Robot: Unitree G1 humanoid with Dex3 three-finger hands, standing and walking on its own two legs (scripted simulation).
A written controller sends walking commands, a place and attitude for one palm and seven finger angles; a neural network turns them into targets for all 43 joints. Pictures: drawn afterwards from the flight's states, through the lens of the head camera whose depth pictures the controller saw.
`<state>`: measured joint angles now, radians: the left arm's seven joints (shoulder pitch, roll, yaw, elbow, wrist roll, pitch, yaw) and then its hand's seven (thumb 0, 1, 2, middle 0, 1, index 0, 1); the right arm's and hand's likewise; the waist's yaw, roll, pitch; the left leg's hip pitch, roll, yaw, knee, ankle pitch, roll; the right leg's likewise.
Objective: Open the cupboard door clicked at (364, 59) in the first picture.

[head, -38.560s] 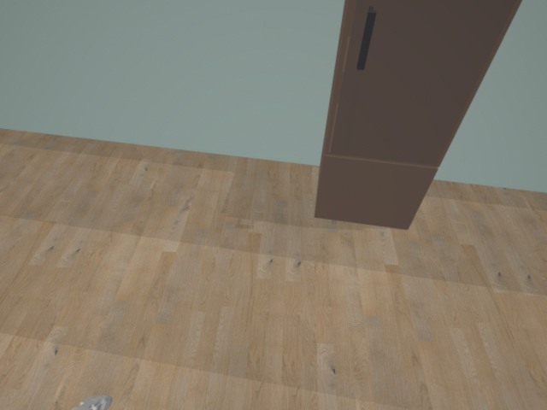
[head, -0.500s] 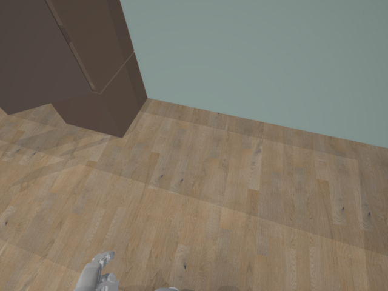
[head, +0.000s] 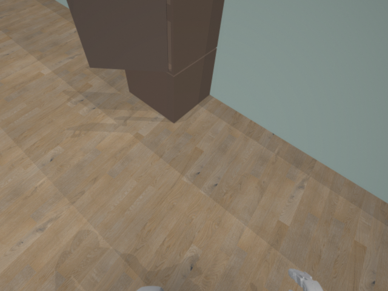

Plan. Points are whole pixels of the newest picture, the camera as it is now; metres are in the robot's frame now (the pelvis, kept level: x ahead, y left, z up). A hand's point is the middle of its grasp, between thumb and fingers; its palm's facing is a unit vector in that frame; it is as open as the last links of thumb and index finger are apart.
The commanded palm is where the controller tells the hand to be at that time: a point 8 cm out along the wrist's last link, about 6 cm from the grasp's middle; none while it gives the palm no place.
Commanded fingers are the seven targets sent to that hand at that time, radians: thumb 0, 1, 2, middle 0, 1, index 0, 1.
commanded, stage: take the last steps up to it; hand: left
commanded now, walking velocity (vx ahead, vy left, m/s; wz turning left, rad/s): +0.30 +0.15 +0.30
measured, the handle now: out of the picture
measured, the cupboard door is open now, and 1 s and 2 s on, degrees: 40 40 40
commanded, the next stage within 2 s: come to a stop and stand still in 1.56 s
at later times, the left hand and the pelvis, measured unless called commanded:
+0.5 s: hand (113, 255) +0.19 +0.20 -0.14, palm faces +0.07 -0.97 -0.22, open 7.4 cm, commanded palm none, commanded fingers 0.00 0.90 0.90 -0.20 -0.30 -0.20 -0.30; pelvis +0.09 +0.01 +0.01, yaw +5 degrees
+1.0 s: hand out of the picture +0.11 +0.25 -0.17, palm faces +0.34 -0.93 -0.15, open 7.4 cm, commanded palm none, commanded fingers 0.00 0.90 0.90 -0.20 -0.30 -0.20 -0.30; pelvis +0.25 +0.13 -0.01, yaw +14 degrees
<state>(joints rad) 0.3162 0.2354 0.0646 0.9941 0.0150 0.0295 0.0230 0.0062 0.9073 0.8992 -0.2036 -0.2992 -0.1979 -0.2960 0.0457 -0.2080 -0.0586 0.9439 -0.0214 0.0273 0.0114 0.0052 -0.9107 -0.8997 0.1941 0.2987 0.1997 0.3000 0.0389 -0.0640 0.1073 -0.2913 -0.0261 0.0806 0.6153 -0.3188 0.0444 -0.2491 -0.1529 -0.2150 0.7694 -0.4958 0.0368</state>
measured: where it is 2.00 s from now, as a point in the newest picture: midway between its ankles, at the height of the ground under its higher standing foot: (142, 204)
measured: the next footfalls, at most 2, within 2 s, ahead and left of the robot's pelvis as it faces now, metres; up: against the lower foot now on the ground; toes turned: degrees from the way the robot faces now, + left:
right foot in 0.48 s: +0.17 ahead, -0.08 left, +0.00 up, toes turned -2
left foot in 0.96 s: +0.34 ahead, +0.24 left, +0.00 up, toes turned +19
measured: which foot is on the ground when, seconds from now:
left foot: down 0.00-0.48, up 0.50-0.94, down 0.96-1.00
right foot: up 0.00-0.46, down 0.48-0.98, up 1.00-1.00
